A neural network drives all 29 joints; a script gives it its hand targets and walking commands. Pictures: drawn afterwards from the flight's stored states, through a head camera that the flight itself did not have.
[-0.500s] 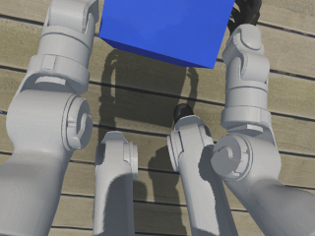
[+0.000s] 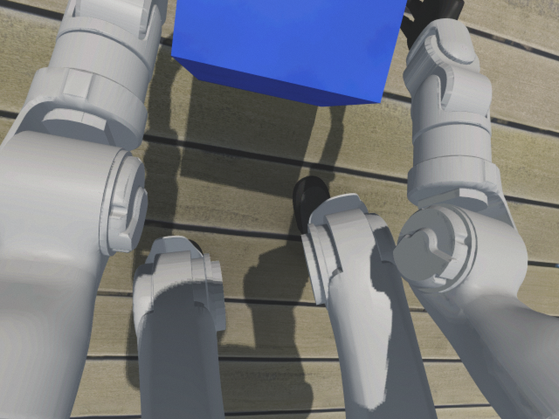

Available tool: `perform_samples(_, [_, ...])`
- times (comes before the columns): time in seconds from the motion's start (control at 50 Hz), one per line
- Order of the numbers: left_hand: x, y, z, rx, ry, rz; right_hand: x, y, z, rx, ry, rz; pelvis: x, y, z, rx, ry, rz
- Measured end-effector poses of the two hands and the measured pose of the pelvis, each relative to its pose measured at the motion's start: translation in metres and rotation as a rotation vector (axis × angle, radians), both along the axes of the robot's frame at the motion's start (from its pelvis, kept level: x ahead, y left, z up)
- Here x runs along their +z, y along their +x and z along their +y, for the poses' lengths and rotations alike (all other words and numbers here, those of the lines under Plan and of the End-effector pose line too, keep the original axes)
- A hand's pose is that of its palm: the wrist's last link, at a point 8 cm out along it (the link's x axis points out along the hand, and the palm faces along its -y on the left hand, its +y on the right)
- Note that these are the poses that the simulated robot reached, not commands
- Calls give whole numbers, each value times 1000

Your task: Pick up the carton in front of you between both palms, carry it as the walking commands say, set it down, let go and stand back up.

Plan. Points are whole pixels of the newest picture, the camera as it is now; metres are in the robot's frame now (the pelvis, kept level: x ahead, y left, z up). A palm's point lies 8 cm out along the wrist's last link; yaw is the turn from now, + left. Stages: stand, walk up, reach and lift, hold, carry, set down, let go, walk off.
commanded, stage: set down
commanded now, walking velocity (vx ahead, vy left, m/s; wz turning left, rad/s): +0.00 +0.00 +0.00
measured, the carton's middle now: (283, 6) +0.53 -0.11 -0.28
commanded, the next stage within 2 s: none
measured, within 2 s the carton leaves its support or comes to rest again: rests again in 0.18 s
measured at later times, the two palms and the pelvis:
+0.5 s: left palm out of the picture +0.59 +0.03 -0.20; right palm (433, 24) +0.48 -0.26 -0.19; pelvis +0.00 +0.00 -0.02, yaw -1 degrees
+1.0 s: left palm out of the picture +0.59 +0.07 -0.22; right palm (443, 34) +0.48 -0.28 -0.21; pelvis -0.01 -0.02 -0.03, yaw +0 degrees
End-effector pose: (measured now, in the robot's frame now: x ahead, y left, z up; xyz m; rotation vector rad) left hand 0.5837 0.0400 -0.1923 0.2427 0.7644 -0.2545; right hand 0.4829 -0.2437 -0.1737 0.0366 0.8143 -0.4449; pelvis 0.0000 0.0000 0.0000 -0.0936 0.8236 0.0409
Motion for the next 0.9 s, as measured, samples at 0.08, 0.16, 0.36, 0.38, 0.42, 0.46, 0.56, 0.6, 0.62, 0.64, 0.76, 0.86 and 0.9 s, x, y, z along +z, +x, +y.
perform_samples(0.08, [-1, -2, 0, 7, -22, -7, -1, 0, -1, 10, 2, -4, -2, -1, -1, -1, 5, -8])
perform_samples(0.16, [-1, 0, -2, -4, -28, -6, -4, 0, -4, 1, 3, -2, -5, -2, -1, 5, 1, -21])
perform_samples(0.36, [-5, 4, -12, -31, -87, -18, -16, 2, -14, 25, -13, 28, -11, 0, -3, 11, 0, -30])
perform_samples(0.38, [-6, 4, -12, -31, -90, -24, -16, 2, -14, 22, -9, 26, -11, 1, -4, 9, 0, -31])
perform_samples(0.42, [-7, 3, -11, -23, -107, -25, -16, 2, -14, 26, -12, 29, -13, 0, -4, 5, -3, -34])
perform_samples(0.46, [-9, 2, -10, -20, -125, -25, -16, 2, -14, 33, -19, 34, -14, 0, -4, 1, -6, -42])
perform_samples(0.56, [-9, 4, -9, -36, -125, -26, -17, 1, -14, 17, -3, 30, -18, -1, -2, 1, -13, -57])
perform_samples(0.6, [-9, 3, -9, -34, -131, -24, -17, 1, -13, 19, -8, 29, -19, -1, -2, 1, -14, -58])
perform_samples(0.62, [-9, 4, -9, -35, -133, -25, -17, 1, -14, 22, -12, 30, -19, 0, -2, 2, -14, -59])
perform_samples(0.64, [-10, 4, -8, -37, -135, -25, -17, 1, -14, 23, -11, 30, -20, 0, -2, 3, -15, -60])
perform_samples(0.76, [-10, 4, -8, -46, -122, -34, -19, 1, -15, 17, 14, 18, -21, -1, -3, 11, -12, -64])
perform_samples(0.86, [-15, 3, -5, -58, -96, -51, -23, 1, -18, 29, -4, 6, -23, -3, -7, 15, -9, -82])
perform_samples(0.9, [-20, 4, 3, -49, -66, -69, -28, -3, -22, 14, -10, 7, -23, -4, -9, 16, -8, -94])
